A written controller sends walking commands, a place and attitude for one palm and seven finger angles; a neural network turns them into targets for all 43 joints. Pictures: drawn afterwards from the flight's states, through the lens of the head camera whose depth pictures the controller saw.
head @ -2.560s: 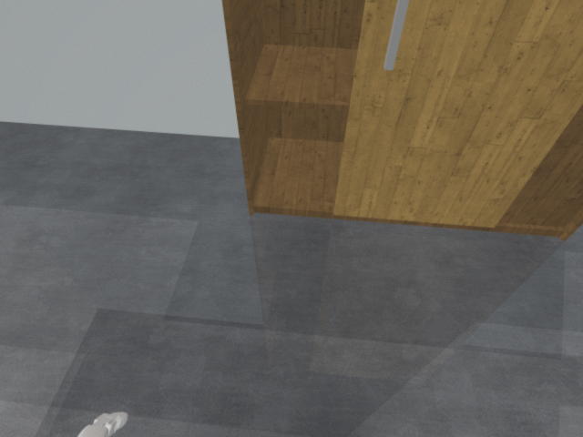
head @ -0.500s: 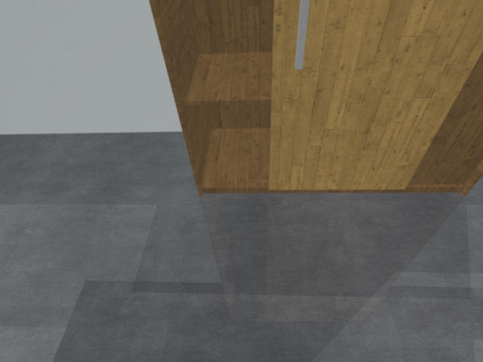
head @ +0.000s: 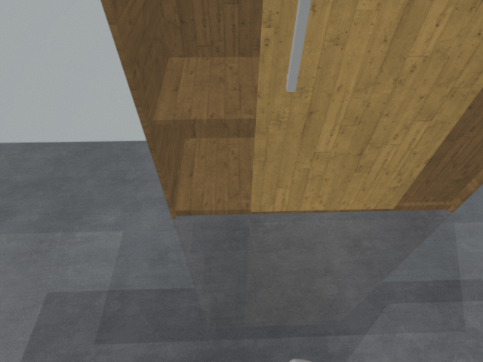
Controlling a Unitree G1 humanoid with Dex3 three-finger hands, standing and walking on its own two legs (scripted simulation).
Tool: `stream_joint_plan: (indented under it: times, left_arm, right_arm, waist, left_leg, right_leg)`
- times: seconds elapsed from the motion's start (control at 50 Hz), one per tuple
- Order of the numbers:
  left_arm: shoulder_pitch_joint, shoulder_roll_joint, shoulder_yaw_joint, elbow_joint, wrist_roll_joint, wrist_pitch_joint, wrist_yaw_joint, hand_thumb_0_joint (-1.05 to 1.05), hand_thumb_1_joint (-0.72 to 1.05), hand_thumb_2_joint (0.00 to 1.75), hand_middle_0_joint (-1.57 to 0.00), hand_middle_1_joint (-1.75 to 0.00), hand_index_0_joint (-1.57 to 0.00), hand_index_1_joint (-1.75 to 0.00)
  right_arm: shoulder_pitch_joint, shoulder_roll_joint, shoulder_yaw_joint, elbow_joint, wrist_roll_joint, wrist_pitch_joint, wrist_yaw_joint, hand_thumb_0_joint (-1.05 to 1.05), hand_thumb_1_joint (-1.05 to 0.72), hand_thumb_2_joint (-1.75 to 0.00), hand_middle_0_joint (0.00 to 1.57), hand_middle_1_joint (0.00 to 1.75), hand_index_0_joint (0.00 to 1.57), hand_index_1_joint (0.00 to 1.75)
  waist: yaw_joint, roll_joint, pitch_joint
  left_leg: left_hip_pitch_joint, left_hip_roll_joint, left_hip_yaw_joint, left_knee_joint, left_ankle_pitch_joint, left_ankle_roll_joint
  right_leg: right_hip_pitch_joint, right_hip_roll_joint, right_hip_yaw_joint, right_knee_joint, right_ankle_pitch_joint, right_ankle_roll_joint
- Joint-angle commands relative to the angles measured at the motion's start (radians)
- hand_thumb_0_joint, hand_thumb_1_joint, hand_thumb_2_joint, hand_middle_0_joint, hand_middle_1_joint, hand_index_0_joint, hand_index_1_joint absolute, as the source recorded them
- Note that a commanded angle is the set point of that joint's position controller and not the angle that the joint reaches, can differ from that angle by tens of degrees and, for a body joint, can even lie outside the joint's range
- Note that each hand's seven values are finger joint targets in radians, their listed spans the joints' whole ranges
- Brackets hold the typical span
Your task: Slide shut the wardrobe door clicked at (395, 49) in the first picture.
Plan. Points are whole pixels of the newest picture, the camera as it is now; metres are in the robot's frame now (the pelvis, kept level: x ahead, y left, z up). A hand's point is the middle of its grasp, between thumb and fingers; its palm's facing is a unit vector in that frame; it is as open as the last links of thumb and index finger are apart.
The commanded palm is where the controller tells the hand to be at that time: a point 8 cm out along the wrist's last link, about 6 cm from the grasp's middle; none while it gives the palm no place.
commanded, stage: take the last steps up to it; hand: right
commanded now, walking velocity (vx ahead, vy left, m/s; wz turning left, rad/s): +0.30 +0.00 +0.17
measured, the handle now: (297, 31) +0.83 -0.06 +0.15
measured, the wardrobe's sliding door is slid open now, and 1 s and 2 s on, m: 0.37 0.37 0.37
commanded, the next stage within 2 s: come to a stop and stand still in 0.64 s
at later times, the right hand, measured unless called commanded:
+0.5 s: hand (354, 329) +0.23 -0.20 -0.16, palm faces -0.06 +0.99 -0.15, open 7.3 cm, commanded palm none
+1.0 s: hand (327, 258) +0.39 -0.17 -0.18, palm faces -0.05 +0.98 -0.17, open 7.3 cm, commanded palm none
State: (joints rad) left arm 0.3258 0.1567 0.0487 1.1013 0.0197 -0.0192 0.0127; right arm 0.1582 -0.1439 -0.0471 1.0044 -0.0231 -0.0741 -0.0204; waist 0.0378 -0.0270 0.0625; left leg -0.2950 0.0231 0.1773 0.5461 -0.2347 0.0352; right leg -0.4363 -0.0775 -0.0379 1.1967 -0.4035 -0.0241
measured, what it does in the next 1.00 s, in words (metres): walks ahead: right foot, then left foot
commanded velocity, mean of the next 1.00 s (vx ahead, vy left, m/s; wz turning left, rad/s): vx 0.10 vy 0.00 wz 0.07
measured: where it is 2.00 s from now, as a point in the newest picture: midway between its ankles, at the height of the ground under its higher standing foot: (243, 345)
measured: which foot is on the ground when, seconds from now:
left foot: down 0.00-0.18, up 0.20-0.60, down 0.62-1.00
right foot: up 0.00-0.16, down 0.18-0.62, up 0.64-0.94, down 0.96-1.00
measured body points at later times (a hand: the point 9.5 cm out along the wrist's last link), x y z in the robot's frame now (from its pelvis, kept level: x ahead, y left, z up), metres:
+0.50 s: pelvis +0.19 -0.03 +0.02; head +0.21 -0.04 +0.46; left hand +0.14 +0.20 -0.13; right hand +0.23 -0.25 -0.15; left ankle +0.26 +0.12 -0.68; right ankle +0.14 -0.12 -0.73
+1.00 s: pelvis +0.33 +0.00 +0.00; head +0.34 -0.02 +0.45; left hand +0.33 +0.24 -0.15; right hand +0.39 -0.22 -0.16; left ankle +0.32 +0.11 -0.73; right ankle +0.40 -0.10 -0.73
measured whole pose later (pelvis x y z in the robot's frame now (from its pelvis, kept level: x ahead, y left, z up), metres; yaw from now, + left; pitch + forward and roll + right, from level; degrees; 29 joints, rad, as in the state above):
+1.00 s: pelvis +0.33 +0.00 +0.00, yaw +7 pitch -2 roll +2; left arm 0.22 0.15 0.03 1.08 0.01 0.01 0.03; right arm 0.22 -0.16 -0.04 1.06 -0.01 0.02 -0.03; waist -0.01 0.01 0.06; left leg -0.23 0.02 0.14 0.55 -0.29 0.01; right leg -0.32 -0.06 -0.09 0.59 -0.21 -0.02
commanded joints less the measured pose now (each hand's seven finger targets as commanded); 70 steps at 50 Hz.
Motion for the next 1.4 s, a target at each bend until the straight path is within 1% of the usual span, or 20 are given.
stream_joint_plan:
  times: [0.0,0.12,0.14,0.18,0.24,0.3,0.48,0.56,0.58,0.6,0.64,0.74,0.9,0.98,1.08,1.18,1.26,1.32,1.34,1.38]
  left_arm:
    - [0.08,-0.013,-0.001,-0.054,0.006,0.002,-0.016,0.0,0.9,0.9,-0.2,-0.3,-0.2,-0.3]
    - [0.032,0.056,0.008,-0.079,0.006,-0.03,-0.026,0.0,0.9,0.9,-0.2,-0.3,-0.2,-0.3]
    - [0.091,0.1,0.017,-0.063,0.007,-0.036,-0.019,0.0,0.9,0.9,-0.2,-0.3,-0.2,-0.3]
    - [0.247,0.252,0.051,-0.037,0.024,-0.043,-0.004,0.0,0.9,0.9,-0.2,-0.3,-0.2,-0.3]
    - [0.078,0.154,0.017,-0.079,0.009,-0.056,0.01,0.0,0.9,0.9,-0.2,-0.3,-0.2,-0.3]
    - [0.046,0.105,0.012,-0.07,0.005,-0.073,0.015,0.0,0.9,0.9,-0.2,-0.3,-0.2,-0.3]
    - [0.104,0.131,0.02,-0.002,0.009,-0.054,0.012,0.0,0.9,0.9,-0.2,-0.3,-0.2,-0.3]
    - [0.077,0.139,0.017,0.011,0.001,-0.04,0.01,0.0,0.9,0.9,-0.2,-0.3,-0.2,-0.3]
    - [0.077,0.114,0.013,0.011,-0.007,-0.043,0.004,0.0,0.9,0.9,-0.2,-0.3,-0.2,-0.3]
    - [0.126,0.044,0.0,-0.013,-0.017,-0.05,-0.001,0.0,0.9,0.9,-0.2,-0.3,-0.2,-0.3]
    - [0.042,0.057,0.007,-0.032,-0.013,-0.031,0.002,0.0,0.9,0.9,-0.2,-0.3,-0.2,-0.3]
    - [0.106,-0.002,-0.006,0.009,0.002,0.006,-0.001,0.0,0.9,0.9,-0.2,-0.3,-0.2,-0.3]
    - [0.047,0.026,-0.01,-0.008,-0.012,0.028,0.016,0.0,0.9,0.9,-0.2,-0.3,-0.2,-0.3]
    - [-0.014,0.147,0.008,-0.059,-0.001,0.019,0.031,0.0,0.9,0.9,-0.2,-0.3,-0.2,-0.3]
    - [-0.09,0.176,0.026,-0.105,0.005,0.027,0.045,0.0,0.9,0.9,-0.2,-0.3,-0.2,-0.3]
    - [-0.095,0.191,0.041,-0.11,0.005,0.033,0.04,0.0,0.9,0.9,-0.2,-0.3,-0.2,-0.3]
    - [-0.119,0.187,0.044,-0.116,-0.002,0.041,0.02,0.0,0.9,0.9,-0.2,-0.3,-0.2,-0.3]
    - [-0.127,0.065,0.014,-0.141,-0.013,0.051,-0.002,0.0,0.9,0.9,-0.2,-0.3,-0.2,-0.3]
    - [-0.173,0.075,0.012,-0.146,-0.004,0.06,0.0,0.0,0.9,0.9,-0.2,-0.3,-0.2,-0.3]
    - [-0.125,0.079,0.01,-0.104,-0.005,0.059,0.003,0.0,0.9,0.9,-0.2,-0.3,-0.2,-0.3]
  right_arm:
    - [0.104,-0.115,-0.021,-0.004,-0.007,0.006,0.001,0.0,-0.9,-0.9,0.2,0.3,0.2,0.3]
    - [0.138,-0.174,-0.033,0.009,0.0,0.027,0.02,0.0,-0.9,-0.9,0.2,0.3,0.2,0.3]
    - [0.136,-0.148,-0.028,0.002,0.002,0.032,0.025,0.0,-0.9,-0.9,0.2,0.3,0.2,0.3]
    - [0.092,-0.088,-0.016,-0.054,0.004,0.026,0.031,0.0,-0.9,-0.9,0.2,0.3,0.2,0.3]
    - [0.104,-0.107,-0.028,-0.015,-0.005,0.023,0.041,0.0,-0.9,-0.9,0.2,0.3,0.2,0.3]
    - [0.168,-0.071,-0.025,0.017,-0.007,0.045,0.041,0.0,-0.9,-0.9,0.2,0.3,0.2,0.3]
    - [0.023,-0.049,-0.014,-0.013,-0.002,0.051,0.047,0.0,-0.9,-0.9,0.2,0.3,0.2,0.3]
    - [0.195,-0.096,-0.027,0.049,-0.007,0.036,0.041,0.0,-0.9,-0.9,0.2,0.3,0.2,0.3]
    - [0.317,-0.16,-0.043,0.084,-0.011,0.023,0.033,0.0,-0.9,-0.9,0.2,0.3,0.2,0.3]
    - [0.413,-0.267,-0.069,0.101,-0.009,0.011,0.021,0.0,-0.9,-0.9,0.2,0.3,0.2,0.3]
    - [0.329,-0.263,-0.059,0.078,0.011,0.019,0.007,0.0,-0.9,-0.9,0.2,0.3,0.2,0.3]
    - [0.095,-0.114,-0.014,0.018,-0.001,0.014,-0.01,0.0,-0.9,-0.9,0.2,0.3,0.2,0.3]
    - [0.098,-0.142,-0.018,0.023,0.011,0.069,-0.022,0.0,-0.9,-0.9,0.2,0.3,0.2,0.3]
    - [0.136,-0.092,-0.013,-0.002,0.016,0.101,-0.027,0.0,-0.9,-0.9,0.2,0.3,0.2,0.3]
    - [0.128,-0.1,-0.025,-0.004,0.009,0.112,-0.015,0.0,-0.9,-0.9,0.2,0.3,0.2,0.3]
    - [0.103,-0.095,-0.021,-0.032,0.008,0.124,-0.005,0.0,-0.9,-0.9,0.2,0.3,0.2,0.3]
    - [0.202,-0.099,-0.015,-0.001,0.005,0.109,-0.007,0.0,-0.9,-0.9,0.2,0.3,0.2,0.3]
    - [0.101,-0.227,-0.016,-0.039,-0.004,0.09,-0.015,0.0,-0.9,-0.9,0.2,0.3,0.2,0.3]
    - [0.079,-0.219,-0.018,-0.044,-0.002,0.081,-0.017,0.0,-0.9,-0.9,0.2,0.3,0.2,0.3]
    - [0.041,-0.178,-0.006,-0.032,0.003,0.075,-0.017,0.0,-0.9,-0.9,0.2,0.3,0.2,0.3]
  waist:
    - [0.006,0.17,-0.004]
    - [0.013,0.07,-0.001]
    - [0.043,-0.022,-0.003]
    - [0.103,-0.348,-0.001]
    - [0.015,-0.073,0.034]
    - [-0.031,-0.067,-0.005]
    - [-0.005,-0.126,0.055]
    - [-0.099,-0.062,-0.018]
    - [-0.155,0.033,-0.085]
    - [-0.161,0.31,-0.206]
    - [-0.138,0.247,-0.15]
    - [0.004,0.108,-0.032]
    - [-0.017,0.136,-0.031]
    - [-0.041,-0.268,-0.039]
    - [-0.035,-0.092,-0.146]
    - [-0.013,-0.141,-0.16]
    - [-0.052,-0.103,-0.159]
    - [-0.018,0.201,-0.029]
    - [-0.041,0.291,-0.004]
    - [-0.011,0.217,-0.005]
  left_leg:
    - [-0.12,0.237,-0.186,-0.331,0.048,0.128]
    - [-0.149,0.164,-0.19,-0.226,-0.227,0.092]
    - [-0.202,0.12,-0.167,-0.102,-0.24,0.069]
    - [-0.415,-0.042,-0.057,0.458,-0.362,-0.003]
    - [-0.436,0.08,-0.178,0.666,-0.147,-0.003]
    - [-0.344,0.093,-0.158,0.592,-0.045,-0.032]
    - [-0.222,0.064,-0.059,0.152,0.007,-0.019]
    - [0.125,-0.013,0.004,-0.012,0.079,0.014]
    - [0.311,0.07,-0.103,-0.047,0.107,0.045]
    - [0.513,0.345,-0.508,-0.152,0.221,0.154]
    - [0.329,0.405,-0.579,-0.285,0.144,0.223]
    - [-0.027,0.265,-0.212,-0.322,0.278,0.141]
    - [-0.011,0.201,-0.161,-0.144,0.345,0.079]
    - [-0.006,0.0,-0.08,0.204,-0.245,-0.044]
    - [-0.144,-0.003,-0.192,0.491,-0.288,-0.053]
    - [-0.077,0.013,-0.173,0.298,-0.274,-0.054]
    - [0.141,-0.003,-0.126,-0.096,-0.038,-0.041]
    - [-0.011,0.282,-0.409,-0.344,-0.086,0.085]
    - [-0.065,0.258,-0.427,-0.356,-0.058,0.097]
    - [-0.036,0.216,-0.353,-0.308,0.06,0.109]
  right_leg:
    - [0.068,-0.055,-0.027,-0.271,0.074,0.036]
    - [0.321,0.015,-0.133,-0.622,0.148,0.048]
    - [0.41,-0.022,-0.074,-0.695,0.069,0.039]
    - [0.478,-0.375,0.471,-1.022,-0.1,-0.132]
    - [0.386,-0.333,0.277,-1.006,0.107,-0.149]
    - [0.364,-0.248,0.056,-0.99,0.395,-0.123]
    - [0.405,-0.221,-0.072,-0.952,0.503,-0.12]
    - [0.309,-0.168,-0.125,-0.693,0.564,-0.072]
    - [0.194,-0.121,-0.162,-0.479,0.47,-0.036]
    - [-0.043,0.012,-0.184,-0.157,-0.005,0.008]
    - [-0.119,-0.007,0.002,0.093,-0.145,-0.003]
    - [0.042,-0.057,-0.004,-0.15,0.035,0.033]
    - [0.255,-0.005,-0.03,-0.694,0.283,0.055]
    - [0.206,-0.261,0.231,-0.899,0.834,-0.125]
    - [0.354,-0.253,0.155,-0.826,0.859,-0.181]
    - [0.341,-0.243,0.165,-0.857,0.623,-0.164]
    - [0.212,-0.168,0.121,-0.83,0.32,-0.088]
    - [0.099,0.029,-0.013,-0.618,0.001,0.042]
    - [0.102,0.028,0.02,-0.548,-0.021,0.033]
    - [0.122,0.027,0.043,-0.486,0.047,0.027]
